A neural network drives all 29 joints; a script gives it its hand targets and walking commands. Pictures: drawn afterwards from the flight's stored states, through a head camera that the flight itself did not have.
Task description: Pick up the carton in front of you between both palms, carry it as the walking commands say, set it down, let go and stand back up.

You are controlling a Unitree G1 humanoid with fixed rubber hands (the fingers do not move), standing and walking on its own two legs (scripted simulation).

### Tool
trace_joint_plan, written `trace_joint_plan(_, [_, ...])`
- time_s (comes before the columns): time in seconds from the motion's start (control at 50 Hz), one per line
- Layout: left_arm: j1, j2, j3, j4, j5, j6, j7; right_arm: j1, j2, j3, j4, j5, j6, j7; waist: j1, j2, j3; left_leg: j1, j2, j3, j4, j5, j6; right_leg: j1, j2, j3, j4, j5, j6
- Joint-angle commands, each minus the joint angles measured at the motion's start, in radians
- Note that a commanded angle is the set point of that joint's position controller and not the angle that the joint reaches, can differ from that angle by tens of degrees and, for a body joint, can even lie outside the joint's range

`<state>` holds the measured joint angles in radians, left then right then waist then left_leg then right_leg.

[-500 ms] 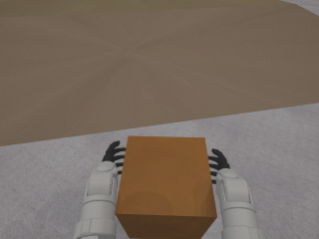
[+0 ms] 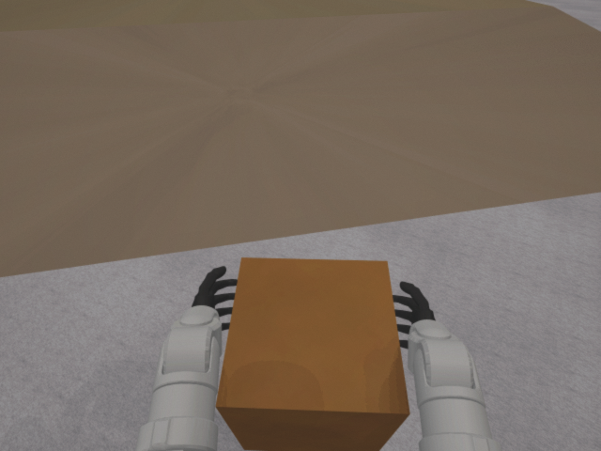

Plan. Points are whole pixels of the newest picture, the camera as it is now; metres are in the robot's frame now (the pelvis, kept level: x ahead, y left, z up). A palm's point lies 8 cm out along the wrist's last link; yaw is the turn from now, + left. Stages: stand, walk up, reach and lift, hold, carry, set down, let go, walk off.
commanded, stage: carry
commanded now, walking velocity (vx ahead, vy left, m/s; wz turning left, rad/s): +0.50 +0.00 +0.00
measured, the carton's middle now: (311, 361) +0.29 +0.00 -0.03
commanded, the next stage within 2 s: none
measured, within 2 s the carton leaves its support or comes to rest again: neither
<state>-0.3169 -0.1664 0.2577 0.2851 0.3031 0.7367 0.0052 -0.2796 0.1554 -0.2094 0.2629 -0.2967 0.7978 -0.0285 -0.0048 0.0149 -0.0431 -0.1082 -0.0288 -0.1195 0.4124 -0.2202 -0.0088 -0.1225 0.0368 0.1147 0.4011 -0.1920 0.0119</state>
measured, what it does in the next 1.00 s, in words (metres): walks ahead: right foot, then left foot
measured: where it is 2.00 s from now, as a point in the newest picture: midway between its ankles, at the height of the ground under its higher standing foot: (299, 293)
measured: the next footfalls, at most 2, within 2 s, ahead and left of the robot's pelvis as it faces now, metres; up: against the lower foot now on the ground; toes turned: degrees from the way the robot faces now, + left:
right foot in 0.42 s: +0.19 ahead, -0.09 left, +0.00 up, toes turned -9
left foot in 0.82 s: +0.53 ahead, +0.15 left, +0.00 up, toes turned +12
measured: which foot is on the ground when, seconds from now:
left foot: down 0.00-0.44, up 0.46-0.80, down 0.82-1.00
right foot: down 0.00-0.16, up 0.18-0.40, down 0.42-0.82, up 0.84-1.00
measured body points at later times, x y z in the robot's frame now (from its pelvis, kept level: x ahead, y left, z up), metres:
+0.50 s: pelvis +0.15 +0.00 -0.01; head +0.14 +0.00 +0.44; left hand +0.42 +0.15 +0.09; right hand +0.41 -0.16 +0.09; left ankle +0.03 +0.11 -0.70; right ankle +0.16 -0.09 -0.74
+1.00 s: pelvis +0.44 +0.07 +0.00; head +0.43 +0.08 +0.45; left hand +0.69 +0.21 +0.06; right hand +0.68 -0.09 +0.07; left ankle +0.49 +0.14 -0.74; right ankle +0.37 -0.05 -0.66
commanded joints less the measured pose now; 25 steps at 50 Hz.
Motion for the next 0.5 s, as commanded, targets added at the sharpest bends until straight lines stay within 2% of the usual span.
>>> trace_joint_plan(0.0, [-0.391,-0.937,-0.546,-0.008,-0.287,0.001,-0.257,-0.618,0.933,0.563,-0.114,0.339,-0.075,0.267,0.01,-0.099,-0.16,-0.19,0.066,0.008,-0.016,-0.385,0.03,-0.064,-0.126,0.07,-0.072,-0.453,-0.031])
trace_joint_plan(0.02, [-0.396,-0.961,-0.581,-0.056,-0.316,0.006,-0.25,-0.607,0.929,0.586,-0.171,0.338,-0.073,0.261,0.022,-0.113,-0.16,-0.225,0.048,0.045,0.045,-0.405,0.014,-0.084,-0.17,0.136,-0.13,-0.59,-0.053])
trace_joint_plan(0.04, [-0.422,-0.965,-0.625,-0.12,-0.329,0.01,-0.235,-0.638,0.964,0.639,-0.215,0.372,-0.064,0.257,0.022,-0.159,-0.137,-0.269,0.003,0.132,0.171,-0.283,-0.011,-0.086,-0.208,0.204,-0.176,-0.571,-0.091])
trace_joint_plan(0.06, [-0.361,-0.949,-0.644,-0.146,-0.336,0.029,-0.224,-0.626,0.942,0.654,-0.238,0.399,-0.05,0.255,0.027,-0.17,-0.159,-0.259,0.0,0.17,0.203,-0.195,-0.009,-0.103,-0.256,0.249,-0.181,-0.508,-0.121])
trace_joint_plan(0.08, [-0.362,-0.957,-0.658,-0.158,-0.347,0.049,-0.218,-0.61,0.935,0.675,-0.276,0.406,-0.04,0.253,0.013,-0.153,-0.198,-0.229,0.015,0.176,0.137,-0.216,-0.003,-0.113,-0.258,0.205,-0.17,-0.484,-0.121])
trace_joint_plan(0.1, [-0.351,-0.944,-0.697,-0.185,-0.357,0.066,-0.211,-0.6,0.913,0.7,-0.296,0.422,-0.022,0.246,0.011,-0.129,-0.219,-0.139,0.021,0.186,0.048,-0.174,0.011,-0.127,-0.23,0.14,-0.105,-0.426,-0.103])
trace_joint_plan(0.12, [-0.327,-0.956,-0.712,-0.229,-0.379,0.081,-0.205,-0.571,0.923,0.713,-0.324,0.444,0.0,0.235,0.012,-0.135,-0.251,-0.014,0.016,0.184,-0.017,-0.187,0.017,-0.218,-0.182,0.056,-0.063,-0.417,-0.085])
trace_joint_plan(0.14, [-0.408,-0.957,-0.766,-0.336,-0.401,0.094,-0.2,-0.579,0.925,0.744,-0.37,0.436,0.018,0.224,-0.002,0.012,-0.217,0.038,0.14,-0.011,-0.128,-0.33,0.059,-0.35,-0.107,-0.055,0.104,-0.415,-0.045])
trace_joint_plan(0.16, [-0.437,-0.963,-0.791,-0.375,-0.428,0.122,-0.193,-0.55,0.915,0.719,-0.383,0.437,0.034,0.21,-0.016,0.248,-0.184,0.107,0.303,-0.27,-0.247,-0.472,0.124,-0.497,-0.029,-0.173,0.338,-0.294,-0.01])
trace_joint_plan(0.18, [-0.43,-0.975,-0.83,-0.387,-0.469,0.142,-0.189,-0.515,0.895,0.746,-0.447,0.441,0.054,0.194,-0.019,0.23,-0.153,0.137,0.393,-0.38,-0.278,-0.434,0.189,-0.584,-0.077,-0.182,0.389,-0.28,-0.01])
trace_joint_plan(0.2, [-0.458,-0.987,-0.864,-0.449,-0.488,0.16,-0.181,-0.51,0.918,0.747,-0.48,0.438,0.081,0.177,-0.025,0.147,-0.129,0.149,0.393,-0.359,-0.268,-0.298,0.216,-0.611,-0.104,-0.174,0.404,-0.284,-0.011])
trace_joint_plan(0.22, [-0.456,-0.986,-0.897,-0.512,-0.521,0.17,-0.17,-0.495,0.9,0.758,-0.546,0.448,0.092,0.156,-0.023,0.13,-0.172,0.178,0.378,-0.334,-0.256,-0.223,0.218,-0.611,-0.114,-0.16,0.389,-0.264,-0.007])
trace_joint_plan(0.24, [-0.346,-0.978,-0.881,-0.507,-0.515,0.194,-0.152,-0.451,0.884,0.767,-0.586,0.455,0.116,0.14,-0.019,0.11,-0.235,0.19,0.353,-0.232,-0.25,-0.131,0.203,-0.556,-0.11,-0.181,0.348,-0.213,-0.003])
trace_joint_plan(0.26, [-0.312,-0.961,-0.895,-0.524,-0.516,0.215,-0.136,-0.427,0.873,0.768,-0.627,0.46,0.131,0.122,-0.023,0.101,-0.268,0.24,0.324,-0.175,-0.214,-0.015,0.182,-0.528,-0.084,-0.183,0.294,-0.195,-0.008])
trace_joint_plan(0.28, [-0.25,-0.93,-0.877,-0.56,-0.504,0.233,-0.11,-0.409,0.884,0.797,-0.668,0.474,0.153,0.105,-0.03,0.11,-0.262,0.244,0.289,-0.115,-0.193,0.078,0.176,-0.527,-0.055,-0.235,0.23,-0.169,0.001])
trace_joint_plan(0.3, [-0.194,-0.915,-0.88,-0.576,-0.504,0.26,-0.083,-0.332,0.839,0.797,-0.691,0.46,0.182,0.083,-0.024,0.162,-0.261,0.188,0.271,-0.044,-0.172,0.139,0.162,-0.436,-0.032,-0.272,0.186,-0.171,0.0])
trace_joint_plan(0.32, [-0.172,-0.868,-0.865,-0.628,-0.492,0.287,-0.065,-0.231,0.801,0.764,-0.681,0.445,0.218,0.073,-0.028,0.178,-0.262,0.153,0.262,-0.022,-0.165,0.127,0.151,-0.382,-0.029,-0.282,0.154,-0.131,0.0])
trace_joint_plan(0.34, [-0.099,-0.862,-0.853,-0.659,-0.473,0.309,-0.037,-0.255,0.822,0.783,-0.758,0.483,0.234,0.055,-0.031,0.196,-0.268,0.146,0.242,0.023,-0.123,0.191,0.145,-0.331,-0.008,-0.315,0.083,-0.103,-0.001])
trace_joint_plan(0.36, [-0.066,-0.859,-0.847,-0.692,-0.482,0.33,-0.016,-0.199,0.787,0.78,-0.797,0.486,0.257,0.047,-0.022,0.16,-0.298,0.109,0.228,0.056,-0.081,0.21,0.126,-0.231,0.006,-0.343,0.012,-0.052,0.008])
trace_joint_plan(0.38, [-0.05,-0.846,-0.819,-0.73,-0.464,0.348,0.006,-0.215,0.759,0.783,-0.843,0.489,0.277,0.029,-0.014,0.123,-0.276,0.011,0.217,0.099,0.008,0.209,0.109,-0.081,-0.013,-0.333,-0.057,-0.007,-0.007])
trace_joint_plan(0.4, [0.014,-0.802,-0.793,-0.733,-0.446,0.367,0.026,-0.191,0.731,0.778,-0.86,0.493,0.299,0.008,-0.004,0.066,-0.317,-0.137,0.191,0.153,0.11,0.202,0.078,0.147,-0.045,-0.297,-0.072,0.004,-0.019])
trace_joint_plan(0.42, [0.017,-0.791,-0.763,-0.795,-0.449,0.38,0.046,-0.145,0.706,0.75,-0.853,0.476,0.319,-0.01,0.024,-0.117,-0.386,-0.317,0.159,0.192,0.329,-0.011,0.044,0.343,-0.248,-0.066,-0.13,-0.176,-0.047])
trace_joint_plan(0.44, [0.014,-0.743,-0.747,-0.792,-0.433,0.393,0.067,-0.172,0.689,0.724,-0.887,0.477,0.344,-0.022,0.024,-0.311,-0.321,-0.672,0.046,0.266,0.525,-0.286,0.009,0.454,-0.476,0.358,-0.181,-0.165,-0.17])
trace_joint_plan(0.46, [0.041,-0.74,-0.711,-0.802,-0.435,0.406,0.091,-0.175,0.706,0.762,-0.89,0.526,0.362,-0.034,0.023,-0.236,-0.269,-0.763,0.112,0.17,0.641,-0.329,0.026,0.427,-0.535,0.377,-0.163,-0.078,-0.248])
trace_joint_plan(0.48, [0.027,-0.756,-0.714,-0.837,-0.448,0.41,0.106,-0.156,0.701,0.736,-0.893,0.511,0.363,-0.049,0.029,-0.16,-0.261,-0.774,0.124,0.166,0.721,-0.296,0.032,0.388,-0.472,0.276,-0.159,0.082,-0.235])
